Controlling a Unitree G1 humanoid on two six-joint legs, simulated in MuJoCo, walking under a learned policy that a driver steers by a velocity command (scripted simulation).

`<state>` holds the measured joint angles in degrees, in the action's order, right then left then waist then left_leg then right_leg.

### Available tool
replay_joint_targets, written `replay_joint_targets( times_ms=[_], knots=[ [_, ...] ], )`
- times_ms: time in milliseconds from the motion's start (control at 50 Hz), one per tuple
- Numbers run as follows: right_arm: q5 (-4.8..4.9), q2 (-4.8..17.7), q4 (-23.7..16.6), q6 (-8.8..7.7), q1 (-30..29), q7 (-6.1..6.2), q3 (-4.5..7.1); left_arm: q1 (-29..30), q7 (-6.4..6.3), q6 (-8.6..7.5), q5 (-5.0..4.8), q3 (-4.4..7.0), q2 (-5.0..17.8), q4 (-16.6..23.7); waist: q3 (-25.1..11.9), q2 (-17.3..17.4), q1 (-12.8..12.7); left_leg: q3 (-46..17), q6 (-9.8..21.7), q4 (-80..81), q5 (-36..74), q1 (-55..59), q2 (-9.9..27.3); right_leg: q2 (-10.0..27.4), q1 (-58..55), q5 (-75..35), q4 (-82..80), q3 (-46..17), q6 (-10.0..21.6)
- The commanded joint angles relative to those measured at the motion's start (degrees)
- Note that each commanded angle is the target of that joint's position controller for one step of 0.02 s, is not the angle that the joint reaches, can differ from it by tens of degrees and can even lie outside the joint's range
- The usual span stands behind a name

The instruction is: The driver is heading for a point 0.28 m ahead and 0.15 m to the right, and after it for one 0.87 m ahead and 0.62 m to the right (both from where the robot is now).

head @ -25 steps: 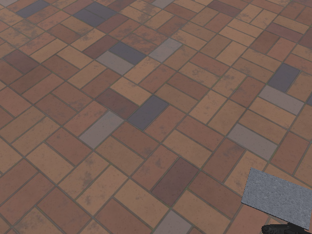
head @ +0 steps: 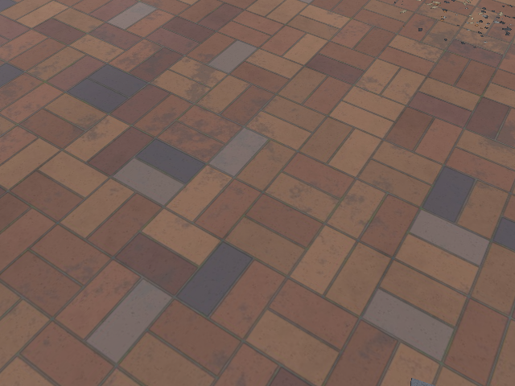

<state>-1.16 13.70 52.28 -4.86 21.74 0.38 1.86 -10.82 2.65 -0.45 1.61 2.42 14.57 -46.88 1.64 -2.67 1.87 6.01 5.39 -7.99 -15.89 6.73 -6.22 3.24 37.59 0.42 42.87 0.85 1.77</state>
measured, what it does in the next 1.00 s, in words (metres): walks ahead, turning right: right foot, then left foot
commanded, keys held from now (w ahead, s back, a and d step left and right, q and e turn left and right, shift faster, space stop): w+e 0.12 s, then e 0.88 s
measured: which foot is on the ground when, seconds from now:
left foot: down 0.00-0.14, up 0.16-0.64, down 0.66-1.00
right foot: up 0.00-0.10, down 0.12-0.66, up 0.68-1.00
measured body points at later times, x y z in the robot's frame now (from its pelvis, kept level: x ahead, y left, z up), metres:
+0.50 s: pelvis +0.22 -0.03 +0.00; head +0.26 -0.06 +0.45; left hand +0.35 +0.23 -0.11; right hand +0.30 -0.32 -0.12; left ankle +0.37 +0.10 -0.68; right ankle +0.19 -0.08 -0.74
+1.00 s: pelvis +0.28 +0.00 +0.00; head +0.32 -0.01 +0.45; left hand +0.55 +0.15 -0.12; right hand +0.22 -0.29 -0.10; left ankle +0.38 +0.06 -0.74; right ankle +0.20 -0.09 -0.68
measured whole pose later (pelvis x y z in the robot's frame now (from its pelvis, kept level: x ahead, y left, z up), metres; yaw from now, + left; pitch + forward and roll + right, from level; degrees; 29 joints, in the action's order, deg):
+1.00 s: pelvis +0.28 +0.00 +0.00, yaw -35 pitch -1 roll -1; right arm -1.8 15.5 40.9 0.8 12.3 1.7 1.4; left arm -10.4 2.3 5.5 0.5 3.8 18.2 -41.4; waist 4.4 -1.4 0.6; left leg 6.8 1.9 -25.3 -9.8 -15.0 2.7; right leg -1.3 22.5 25.5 53.0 -1.1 -2.2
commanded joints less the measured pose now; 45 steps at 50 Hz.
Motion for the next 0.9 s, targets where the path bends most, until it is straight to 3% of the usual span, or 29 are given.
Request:
replay_joint_targets(
  times_ms=[20,80,100,120,140,160,180,200,220,260,280,320,360,440,540,600,640,660,680,700,720,740,760,800,840,900],
  knots=[
    [-0.20,7.02,-0.61,-0.54,2.49,0.98,1.04,8.81,0.46,-1.33,0.23,-0.13,2.26,6.63,4.94,5.48,1.52,-0.64,1.96,-1.79,40.62,0.05,17.95,-1.60,0.80,1.55,-6.21,4.17,2.13],
    [-0.65,9.89,-0.18,-0.08,1.14,1.80,1.46,2.02,-0.04,-1.31,0.25,0.53,3.91,5.43,-0.34,8.46,-2.22,1.98,0.40,-15.60,68.54,3.37,18.78,-7.02,-9.10,10.21,-7.93,8.18,6.04],
    [-0.94,10.83,-0.42,0.40,0.43,1.89,1.72,-4.23,-0.30,-1.58,0.36,1.20,5.25,3.75,-3.85,8.74,-4.94,2.53,0.40,-24.98,70.30,2.40,18.98,-8.57,-15.55,12.25,-9.42,7.88,7.55],
    [-0.60,11.45,-1.16,0.68,-0.91,1.83,1.82,-12.71,-0.69,-2.07,0.97,2.21,7.05,1.32,-8.25,7.21,-9.27,3.80,-0.06,-37.96,61.48,-3.94,17.93,-8.52,-27.54,10.45,-14.15,5.15,9.66],
    [-0.12,9.38,-3.51,0.21,-1.38,1.62,1.20,-19.76,-1.58,-2.12,1.48,3.92,12.54,0.33,-13.75,0.05,-11.75,5.22,-1.42,-58.03,36.02,-16.61,13.57,3.89,-40.72,7.14,-15.28,-10.43,14.03],
    [1.25,5.48,-6.55,-0.30,1.27,0.51,0.75,-15.06,-1.88,-1.56,0.41,5.06,16.94,1.65,-18.10,-13.78,-5.74,-0.91,-4.49,-78.20,-15.08,-40.55,-0.81,18.14,-54.78,-11.52,-20.98,-42.48,24.74],
    [-0.20,7.96,-6.41,-0.45,-2.44,0.48,0.82,-13.06,-1.70,-1.38,-1.96,5.09,15.22,1.85,-15.66,-0.13,-6.77,-10.47,-3.94,-79.42,-10.47,-44.78,4.37,16.33,-52.24,-20.53,-20.76,-35.56,23.71],
    [0.51,7.22,-7.68,-0.91,-5.03,0.42,0.51,-10.14,-2.06,-1.42,-1.88,4.33,12.63,2.25,-9.40,2.03,-5.51,-9.94,-4.32,-76.44,-6.49,-45.11,6.59,15.13,-45.23,-29.12,-20.68,-27.53,21.89],
    [0.43,6.99,-7.58,-0.90,-5.15,0.56,0.53,-8.12,-2.11,-1.29,-1.69,3.46,9.34,2.04,-4.24,6.28,-3.30,-9.24,-4.86,-71.19,-5.20,-43.33,8.33,12.07,-37.86,-32.78,-22.01,-21.94,18.83],
    [-1.06,6.60,-8.06,1.39,-4.76,0.47,0.45,-5.45,-2.40,-1.41,-2.08,2.60,7.05,2.42,-2.31,4.72,-0.71,-8.88,-6.59,-64.17,-4.52,-38.58,9.51,6.95,-30.09,-33.74,-24.30,-15.37,15.28],
    [-1.23,6.14,-8.28,2.52,-4.04,0.39,0.42,-5.69,-2.29,-1.71,-1.99,2.63,7.67,2.39,-3.16,3.45,-0.12,-8.44,-7.39,-61.87,-4.63,-37.17,9.20,6.00,-28.79,-36.41,-24.37,-14.24,14.94],
    [-1.00,5.33,-8.73,3.69,-3.54,0.36,0.18,-6.22,-2.20,-2.04,-1.59,3.21,9.90,2.34,-4.83,1.99,0.47,-7.29,-8.56,-57.49,-3.01,-36.52,8.57,4.06,-27.60,-41.30,-23.71,-12.10,14.22],
    [-0.79,5.36,-9.84,4.13,-5.67,0.46,0.14,-6.94,-2.39,-1.65,-1.53,3.35,10.39,2.56,-5.72,0.71,-0.25,-6.61,-9.15,-52.96,-0.12,-37.59,8.37,2.55,-27.94,-41.97,-22.67,-11.42,12.59],
    [-0.46,6.09,-12.18,4.64,-11.66,0.62,0.08,-8.71,-3.04,-0.10,-1.65,3.50,10.42,3.07,-6.46,-1.79,-2.86,-7.26,-9.22,-45.45,5.01,-38.76,8.08,1.40,-29.88,-35.49,-20.67,-13.94,9.25],
    [0.26,7.54,-14.03,4.39,-16.01,1.17,-0.02,-9.67,-3.57,1.38,-0.63,4.00,11.23,4.07,-4.51,-2.51,-4.79,-9.33,-8.14,-38.47,1.74,-39.31,6.65,3.58,-33.48,-30.41,-17.61,-21.25,10.01],
    [0.79,8.55,-14.05,3.71,-14.05,1.58,0.05,-7.35,-3.59,1.88,-0.35,4.28,11.81,5.22,-3.45,-3.33,-3.64,-10.65,-6.53,-30.64,-1.46,-33.86,5.12,3.44,-33.16,-27.72,-14.92,-25.96,9.13],
    [0.46,8.92,-13.06,2.86,-8.84,2.01,0.20,-2.94,-3.53,1.86,-1.22,4.18,11.73,6.50,-2.88,-3.16,0.24,-10.95,-5.02,-16.77,5.22,-22.65,5.00,-0.02,-28.27,-19.38,-11.28,-26.97,5.45],
    [-0.34,11.49,-12.84,2.31,-5.74,2.64,0.79,-2.92,-3.46,1.51,-2.05,3.53,9.69,7.69,-5.60,2.21,0.83,-17.02,-2.89,-11.78,13.28,-13.54,12.75,-3.18,-23.57,-9.52,-3.91,-23.78,2.53],
    [-0.04,17.47,-14.37,2.99,-8.39,2.93,1.80,-9.76,-3.61,1.48,-2.34,2.61,5.30,8.69,-8.64,17.77,-4.06,-33.70,4.34,-12.12,38.83,-4.72,29.00,-13.64,-13.33,28.34,8.52,-11.68,-0.62],
    [1.22,14.58,-13.70,4.12,-5.31,2.42,1.65,-12.13,-4.15,2.34,-0.22,3.64,10.13,6.83,-11.99,15.66,-2.64,-38.88,10.64,-13.35,46.78,-5.72,32.79,-13.57,-10.45,41.65,19.19,-6.45,-1.31],
    [1.07,11.30,-14.26,4.54,-5.93,2.24,0.79,-10.56,-4.02,2.84,0.28,4.12,11.28,5.80,-8.84,8.95,-2.93,-32.77,10.33,-13.35,43.97,-8.41,29.84,-10.97,-9.66,37.41,24.66,-7.13,-1.80],
    [0.88,8.96,-14.77,4.83,-8.85,2.28,0.21,-8.40,-3.46,3.35,0.08,4.22,11.02,5.47,-5.96,6.54,-3.33,-25.73,8.16,-12.54,37.75,-11.83,25.54,-9.25,-9.88,32.76,25.77,-6.82,-2.55],
    [0.45,8.53,-15.29,5.11,-11.30,2.41,0.02,-7.08,-2.76,3.93,-0.39,4.15,10.44,5.89,-4.31,8.35,-3.94,-20.70,5.90,-11.28,31.79,-13.77,22.12,-8.05,-9.96,29.47,25.46,-6.36,-3.31],
    [-0.34,9.29,-15.53,5.12,-12.34,2.48,0.44,-6.73,-1.64,4.66,-1.12,3.71,9.64,6.08,-3.82,12.29,-3.71,-14.60,4.90,-10.73,30.40,-15.45,18.50,-8.06,-10.72,25.51,26.00,-4.46,-4.77],
    [-0.41,9.44,-15.29,4.90,-10.88,2.28,0.78,-5.28,-1.26,4.88,-1.46,3.46,9.24,6.79,-4.73,11.96,-2.85,-12.79,5.75,-10.51,29.75,-14.18,19.12,-7.97,-10.45,24.67,24.14,-3.72,-5.30],
    [-0.35,10.22,-14.53,4.85,-8.77,2.08,1.44,-2.62,-0.92,5.28,-0.99,2.95,8.42,7.91,-4.62,11.80,-1.59,-12.18,7.01,-9.67,23.92,-12.81,21.27,-6.28,-9.86,24.73,18.72,-2.86,-5.10]
  ],
)
Keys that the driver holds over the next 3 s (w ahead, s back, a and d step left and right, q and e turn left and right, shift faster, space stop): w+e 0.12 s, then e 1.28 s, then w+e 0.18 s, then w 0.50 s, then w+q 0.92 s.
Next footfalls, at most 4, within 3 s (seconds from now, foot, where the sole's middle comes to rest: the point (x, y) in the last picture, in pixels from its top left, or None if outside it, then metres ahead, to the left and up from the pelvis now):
0.12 right None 0.23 -0.09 -0.77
0.66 left None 0.41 0.04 -0.77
1.12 right None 0.23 -0.10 -0.77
1.62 left None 0.39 0.00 -0.77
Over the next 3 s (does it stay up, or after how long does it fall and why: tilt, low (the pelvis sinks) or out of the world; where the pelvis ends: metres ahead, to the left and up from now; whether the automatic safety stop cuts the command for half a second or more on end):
stays up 0.63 -0.60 0.00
